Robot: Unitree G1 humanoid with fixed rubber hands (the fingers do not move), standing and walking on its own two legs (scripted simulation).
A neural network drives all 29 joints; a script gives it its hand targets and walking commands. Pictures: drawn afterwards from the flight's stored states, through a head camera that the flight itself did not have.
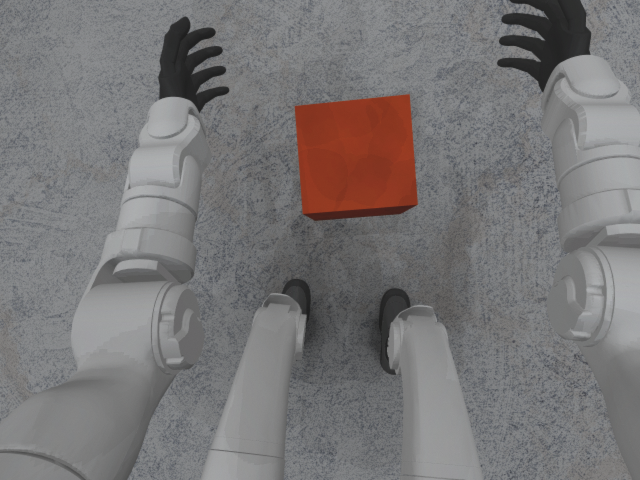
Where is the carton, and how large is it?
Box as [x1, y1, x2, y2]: [295, 94, 417, 220]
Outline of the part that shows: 409,94 295,106 302,210 305,215 315,220 394,214 400,213 417,204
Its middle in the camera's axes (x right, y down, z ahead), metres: +0.07 -0.16 +0.83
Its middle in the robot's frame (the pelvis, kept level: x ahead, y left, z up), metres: +0.51 +0.02 -0.52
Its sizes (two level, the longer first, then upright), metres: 0.210 0.200 0.250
